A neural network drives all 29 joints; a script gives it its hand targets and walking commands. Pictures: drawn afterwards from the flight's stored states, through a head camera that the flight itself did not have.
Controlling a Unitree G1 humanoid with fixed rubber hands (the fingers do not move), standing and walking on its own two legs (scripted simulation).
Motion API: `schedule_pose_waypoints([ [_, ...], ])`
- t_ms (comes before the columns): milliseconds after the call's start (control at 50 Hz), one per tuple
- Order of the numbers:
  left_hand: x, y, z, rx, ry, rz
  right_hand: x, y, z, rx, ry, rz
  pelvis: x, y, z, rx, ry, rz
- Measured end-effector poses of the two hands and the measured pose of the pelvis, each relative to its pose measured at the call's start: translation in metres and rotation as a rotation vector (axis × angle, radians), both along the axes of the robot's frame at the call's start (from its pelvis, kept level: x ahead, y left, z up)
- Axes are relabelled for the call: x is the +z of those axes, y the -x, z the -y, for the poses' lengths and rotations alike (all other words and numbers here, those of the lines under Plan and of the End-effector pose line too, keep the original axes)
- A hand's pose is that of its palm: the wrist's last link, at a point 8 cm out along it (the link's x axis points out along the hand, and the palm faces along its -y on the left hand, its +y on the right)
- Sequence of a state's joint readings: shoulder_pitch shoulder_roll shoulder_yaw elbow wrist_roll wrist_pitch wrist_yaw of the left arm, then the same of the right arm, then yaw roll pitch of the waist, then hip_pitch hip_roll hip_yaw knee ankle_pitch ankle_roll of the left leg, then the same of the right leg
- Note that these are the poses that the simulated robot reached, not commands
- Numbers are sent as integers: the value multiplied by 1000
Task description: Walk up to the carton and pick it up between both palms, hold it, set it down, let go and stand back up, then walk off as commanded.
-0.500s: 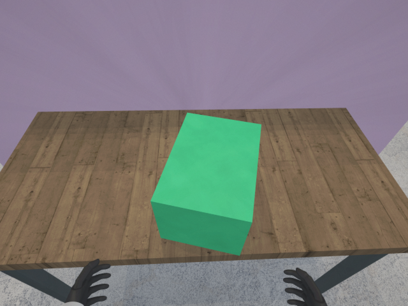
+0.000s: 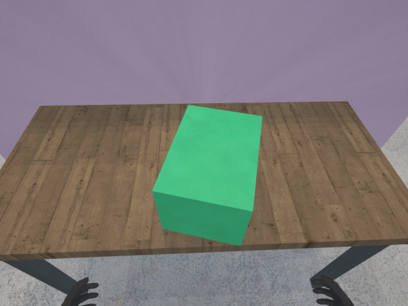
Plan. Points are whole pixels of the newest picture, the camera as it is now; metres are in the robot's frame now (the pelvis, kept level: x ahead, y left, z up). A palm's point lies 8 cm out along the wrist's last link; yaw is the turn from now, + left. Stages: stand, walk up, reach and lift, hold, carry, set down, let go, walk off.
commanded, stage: stand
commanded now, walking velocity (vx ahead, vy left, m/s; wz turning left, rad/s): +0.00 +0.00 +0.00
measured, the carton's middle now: (213, 171) +0.42 +0.01 -0.02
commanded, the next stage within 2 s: walk off in 0.96 s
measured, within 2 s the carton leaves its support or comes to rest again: neither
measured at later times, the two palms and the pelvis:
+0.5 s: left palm out of the picture +0.10 +0.28 -0.10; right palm out of the picture +0.14 -0.26 -0.08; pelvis +0.00 +0.00 +0.00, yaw +0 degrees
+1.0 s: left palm out of the picture +0.09 +0.28 -0.10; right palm out of the picture +0.13 -0.27 -0.08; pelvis +0.00 +0.00 +0.00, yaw +0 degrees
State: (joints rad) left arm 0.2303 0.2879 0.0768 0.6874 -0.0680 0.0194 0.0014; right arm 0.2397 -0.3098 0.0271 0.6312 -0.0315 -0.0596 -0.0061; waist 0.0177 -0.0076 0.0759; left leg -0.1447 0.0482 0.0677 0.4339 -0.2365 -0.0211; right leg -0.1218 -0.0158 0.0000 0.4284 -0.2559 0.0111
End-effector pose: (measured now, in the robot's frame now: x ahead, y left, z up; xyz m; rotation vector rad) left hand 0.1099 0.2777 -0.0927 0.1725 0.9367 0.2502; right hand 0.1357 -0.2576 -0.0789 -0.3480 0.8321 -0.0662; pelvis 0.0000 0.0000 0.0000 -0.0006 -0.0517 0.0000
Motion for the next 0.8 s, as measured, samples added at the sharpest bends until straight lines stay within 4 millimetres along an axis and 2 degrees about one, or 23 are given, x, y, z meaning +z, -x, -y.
schedule_pose_waypoints([
  [220, -7, 15, -3, 16, -1, -56, -1, 0, 3, 4, 3, -1, 0, 0, 0, 0, 0, 0],
  [800, -10, 16, -7, 31, -6, -92, -3, 1, 7, 1, 6, -5, 0, 0, 0, 0, 0, -1],
])
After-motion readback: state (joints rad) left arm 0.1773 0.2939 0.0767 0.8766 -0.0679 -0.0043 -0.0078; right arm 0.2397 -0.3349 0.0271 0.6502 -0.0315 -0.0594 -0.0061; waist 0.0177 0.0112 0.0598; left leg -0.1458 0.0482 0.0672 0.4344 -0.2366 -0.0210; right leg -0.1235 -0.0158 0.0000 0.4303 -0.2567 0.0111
